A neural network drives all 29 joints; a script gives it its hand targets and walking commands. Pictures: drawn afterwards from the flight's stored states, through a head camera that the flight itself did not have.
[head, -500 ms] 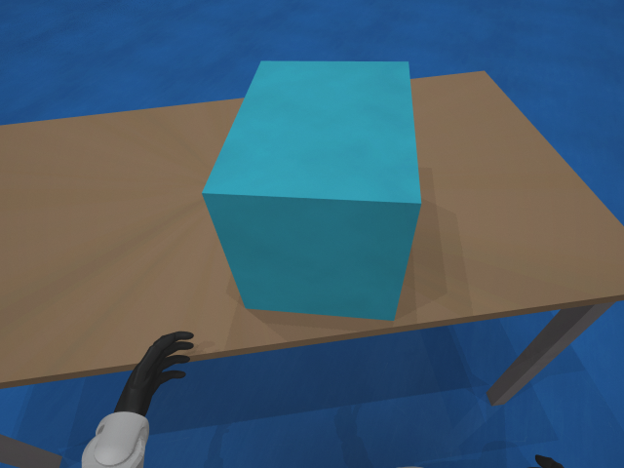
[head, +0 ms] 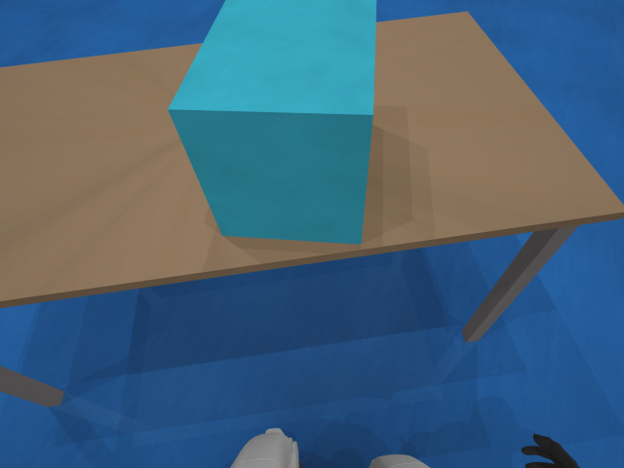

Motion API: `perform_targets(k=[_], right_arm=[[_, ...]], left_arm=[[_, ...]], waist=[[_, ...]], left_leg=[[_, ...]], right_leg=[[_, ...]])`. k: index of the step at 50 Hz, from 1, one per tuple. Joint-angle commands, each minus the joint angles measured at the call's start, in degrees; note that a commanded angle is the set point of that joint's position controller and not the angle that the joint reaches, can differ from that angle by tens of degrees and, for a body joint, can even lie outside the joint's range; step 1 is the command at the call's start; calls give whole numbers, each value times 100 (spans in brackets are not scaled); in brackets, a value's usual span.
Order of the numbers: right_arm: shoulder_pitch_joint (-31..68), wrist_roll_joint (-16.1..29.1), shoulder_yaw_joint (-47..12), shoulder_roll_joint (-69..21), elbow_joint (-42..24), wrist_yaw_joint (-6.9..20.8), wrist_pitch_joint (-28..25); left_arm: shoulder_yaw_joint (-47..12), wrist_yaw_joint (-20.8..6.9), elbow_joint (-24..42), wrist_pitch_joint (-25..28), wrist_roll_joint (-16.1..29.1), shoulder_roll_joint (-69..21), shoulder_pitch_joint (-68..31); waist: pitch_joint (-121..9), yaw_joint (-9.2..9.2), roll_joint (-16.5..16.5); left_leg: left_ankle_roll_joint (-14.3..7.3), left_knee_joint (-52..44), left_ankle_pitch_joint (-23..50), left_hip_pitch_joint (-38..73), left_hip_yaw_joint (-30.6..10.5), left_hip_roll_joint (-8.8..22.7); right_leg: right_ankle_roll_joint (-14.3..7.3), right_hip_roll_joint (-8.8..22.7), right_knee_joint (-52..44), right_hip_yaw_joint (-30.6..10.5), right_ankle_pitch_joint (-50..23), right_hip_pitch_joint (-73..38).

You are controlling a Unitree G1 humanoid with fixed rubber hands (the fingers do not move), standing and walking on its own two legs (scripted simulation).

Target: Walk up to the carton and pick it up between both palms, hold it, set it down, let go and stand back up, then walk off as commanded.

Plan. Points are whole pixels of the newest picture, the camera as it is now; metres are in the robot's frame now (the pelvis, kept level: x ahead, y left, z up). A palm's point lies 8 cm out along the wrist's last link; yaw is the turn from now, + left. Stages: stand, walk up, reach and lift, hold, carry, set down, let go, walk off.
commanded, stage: walk off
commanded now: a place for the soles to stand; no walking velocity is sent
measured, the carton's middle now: (296, 117) +0.61 +0.02 +0.07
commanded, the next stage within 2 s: none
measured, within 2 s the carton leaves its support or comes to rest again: neither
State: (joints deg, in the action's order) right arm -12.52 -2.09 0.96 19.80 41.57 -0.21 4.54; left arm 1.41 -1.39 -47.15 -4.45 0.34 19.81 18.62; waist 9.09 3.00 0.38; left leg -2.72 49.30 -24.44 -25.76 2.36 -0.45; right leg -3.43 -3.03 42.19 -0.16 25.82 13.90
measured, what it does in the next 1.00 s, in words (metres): walks backwards: left foot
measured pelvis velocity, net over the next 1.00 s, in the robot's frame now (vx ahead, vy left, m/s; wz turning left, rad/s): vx -0.11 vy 0.04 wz -0.01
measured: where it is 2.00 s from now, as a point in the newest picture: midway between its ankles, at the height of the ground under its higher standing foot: outside the picture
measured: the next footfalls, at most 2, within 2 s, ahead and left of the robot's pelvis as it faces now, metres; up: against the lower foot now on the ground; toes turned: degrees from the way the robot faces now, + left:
left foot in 0.36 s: +0.04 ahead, +0.13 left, +0.00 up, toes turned -4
right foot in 1.12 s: -0.09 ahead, -0.07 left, +0.00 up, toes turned +1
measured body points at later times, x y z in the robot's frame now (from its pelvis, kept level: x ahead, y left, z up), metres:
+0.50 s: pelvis -0.04 +0.07 +0.01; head +0.03 +0.12 +0.45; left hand +0.09 +0.36 -0.14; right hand +0.03 -0.24 -0.08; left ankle +0.00 +0.13 -0.71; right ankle -0.08 -0.06 -0.66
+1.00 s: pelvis -0.11 +0.04 +0.01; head -0.05 +0.07 +0.45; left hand +0.01 +0.35 -0.13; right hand -0.02 -0.27 -0.08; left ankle +0.00 +0.13 -0.71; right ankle -0.12 -0.06 -0.65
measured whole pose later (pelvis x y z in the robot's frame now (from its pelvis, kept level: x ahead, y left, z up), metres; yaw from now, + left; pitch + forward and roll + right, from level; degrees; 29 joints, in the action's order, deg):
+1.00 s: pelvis -0.11 +0.04 +0.01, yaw +0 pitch -4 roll -1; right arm -13.0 -2.1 1.0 20.0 41.5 -0.7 2.0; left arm 1.4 0.1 -46.7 -5.0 0.3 25.6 10.9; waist 10.5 3.0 4.2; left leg -4.3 35.4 -9.6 -22.6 -2.4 -3.5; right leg -1.1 -4.0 63.0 -0.4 27.5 24.0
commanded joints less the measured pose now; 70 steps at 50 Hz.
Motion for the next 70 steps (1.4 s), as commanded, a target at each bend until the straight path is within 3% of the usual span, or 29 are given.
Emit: perform_targets(k=[1, 7, 14, 16, 18, 19, 20, 22, 23, 27, 28, 30, 31, 32, 34, 36, 45, 48, 49, 50, 53, 55, 56, 57, 58, 61, 63, 65, 70], right_arm=[[141, 175, 664, 1610, -7, -116, -135], [-115, 203, 650, 1458, -148, -186, -88], [-254, 185, 634, 1403, -187, -177, -218], [-735, 191, 639, 1373, -162, -126, -324], [-780, -1, 716, 1554, -70, -142, -406], [-488, -52, 822, 2096, -213, -137, -437], [-674, 48, 875, 2284, -192, -162, -398], [-129, 0, 764, 2024, -258, -242, -469], [-172, -14, 699, 1814, -368, -222, -443], [-588, 121, 650, 1537, -258, -220, -467], [-452, 138, 670, 1639, -282, -230, -478], [-618, 170, 658, 1614, -268, -234, -497], [-624, 169, 704, 1704, -311, -214, -488], [-596, 185, 673, 1600, -303, -228, -488], [-501, 185, 661, 1561, -353, -205, -446], [-494, 193, 692, 1624, -300, -235, -469], [-147, 167, 712, 1922, -375, -194, -416], [238, 120, 652, 2024, -371, -177, -382], [146, 81, 706, 2136, -494, -191, -368], [384, 87, 705, 2096, -500, -197, -331], [695, 72, 726, 2146, -479, -158, -298], [394, 79, 709, 1895, -384, -154, -230], [104, 134, 585, 1492, -234, -161, -177], [-206, 112, 608, 1469, -188, -168, -160], [98, 69, 720, 1744, 34, -211, -166], [-205, 292, 692, 1795, 241, -170, -96], [-280, 219, 700, 1821, 304, -161, -144], [-361, 285, 654, 1679, 128, -202, -138], [-429, 252, 642, 1526, 63, -297, -156]], left_arm=[[664, 333, 574, 397, -178, 1782, -814], [646, 423, 670, 344, -77, 1569, -483], [679, 384, 834, 296, -202, 1694, -678], [622, 327, 918, 277, -199, 1788, -1005], [551, 314, 822, 150, -77, 1431, -918], [508, 302, 781, 115, 5, 1185, -599], [603, 348, 729, 56, -19, 1509, -963], [562, 343, 706, 40, 12, 1590, -901], [581, 305, 512, 28, 10, 1561, -756], [548, 229, 465, -4, -25, 1456, -469], [526, 246, 421, 37, -54, 1551, -650], [510, 271, 485, 33, -61, 1542, -766], [525, 254, 401, -6, -50, 1481, -568], [519, 269, 387, 11, -74, 1553, -671], [527, 238, 280, -31, -56, 1519, -484], [524, 247, 323, -10, -85, 1596, -710], [582, 206, 252, -8, -146, 1648, -287], [583, 140, 348, 25, -169, 1633, -170], [646, 93, 331, 12, -192, 1669, 4], [635, 110, 320, 49, -186, 1622, -47], [666, 114, 348, 127, -151, 1556, 109], [656, 128, 407, 208, -251, 1591, 240], [672, 174, 499, 285, -301, 1882, -133], [722, 202, 791, 339, -398, 2240, -836], [749, 258, 816, 337, -403, 2252, -1113], [692, 319, 624, 399, -209, 1813, -1414], [656, 302, 670, 417, -169, 1639, -1168], [705, 339, 600, 412, -94, 1568, -644], [725, 407, 766, 380, -50, 1408, -459]], waist=[[134, -328, 641], [-593, -450, 401], [-430, -514, 717], [-808, -163, 950], [-942, -156, 119], [-1141, -334, -1054], [-970, -33, -836], [-510, -212, -817], [-636, -271, -849], [-1027, -204, -731], [-900, -82, -751], [-946, -89, -476], [-1260, -85, -895], [-1108, -68, -585], [-1107, -111, -916], [-1046, 7, -549], [-708, -147, -549], [-604, -248, -995], [-783, -268, -921], [-802, -349, -1130], [-652, -553, -1407], [-604, -618, -793], [72, -506, 733], [118, -233, 1009], [232, -331, 650], [229, -128, 419], [-7, -290, 328], [-444, -404, 920], [-874, -565, 731]], left_leg=[[243, 1259, -336, -739, -1331, -513], [321, 1588, -492, -983, -1239, -614], [145, 593, -719, -258, -937, -257], [53, -747, 152, 625, -660, 67], [-67, -2648, 1409, 1552, -1832, 563], [-327, -2922, 2546, 1853, -3587, 1755], [-292, -3256, 2569, 1337, -4145, 1949], [-335, -2980, 1903, 1154, -3574, 1626], [66, -2838, 2048, 1309, -2945, 1301], [325, -2742, 2612, 2050, -2438, 1094], [288, -2804, 2527, 2198, -2894, 1342], [250, -2717, 3361, 2283, -2677, 1339], [223, -2630, 3142, 2487, -2631, 1354], [306, -2709, 3083, 2529, -2755, 1371], [325, -2862, 2356, 2121, -2520, 1198], [167, -2922, 1966, 2318, -2782, 1332], [-475, -3261, -31, 1105, -2855, 1657], [-979, -3275, -888, 284, -2510, 1590], [-856, -3306, -918, 127, -2497, 1587], [-1069, -3063, -598, 33, -2585, 1782], [-747, -2445, -43, -250, -2276, 1581], [-178, -1326, -296, -947, -1619, 826], [83, 214, -641, -1355, -1202, -271], [351, 1201, -694, -1291, -1293, -715], [356, 1676, -483, -714, -1735, -742], [357, 2258, 153, -956, -1864, -782], [407, 2225, 142, -913, -1833, -801], [382, 1996, 31, -1129, -1760, -682], [425, 1958, -485, -1029, -1379, -540]], right_leg=[[295, 1494, -2201, -2448, -1943, 321], [140, 1564, -1386, -1932, -4616, -1238], [-603, 1908, -1308, -2053, -4158, -321], [-612, 1567, -1027, -1579, -3419, 116], [-180, 794, 455, -1035, -1988, 774], [181, -361, 1372, -533, 689, 1639], [155, -547, 2390, -879, 1310, 1525], [134, -337, 2747, -990, 776, 1824], [146, -323, 2825, -1114, 462, 1842], [234, -344, 2631, -1035, 189, 1826], [285, -239, 2532, -978, 201, 2058], [252, -254, 2521, -1055, 194, 2041], [303, -247, 2631, -1055, 92, 1914], [291, -246, 2508, -1009, 106, 2053], [311, -233, 2579, -1044, 14, 1797], [293, -275, 2533, -1068, 14, 2026], [334, -98, 2642, -811, -77, 1608], [331, 52, 2302, -394, 94, 1089], [289, 14, 2150, -336, 30, 647], [281, 241, 1971, -529, 33, 620], [171, 733, 325, -975, 170, -117], [210, 952, -1251, -1442, 244, -748], [330, 1559, -2667, -2961, 1601, 410], [117, 2129, -3064, -3726, 1755, 1293], [-142, 2252, -3126, -3630, 1628, 1984], [535, 1420, -2557, -2448, 714, 1073], [535, 1373, -2321, -2228, -263, 405], [907, 1200, -1865, -2046, -2294, -802], [447, 1515, -1189, -1931, -4772, -1475]])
